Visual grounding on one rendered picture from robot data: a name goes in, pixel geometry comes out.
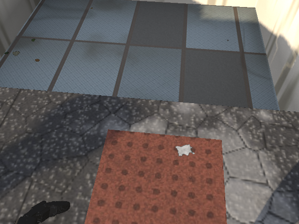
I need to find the left robot hand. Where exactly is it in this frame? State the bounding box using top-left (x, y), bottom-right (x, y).
top-left (14, 201), bottom-right (70, 224)

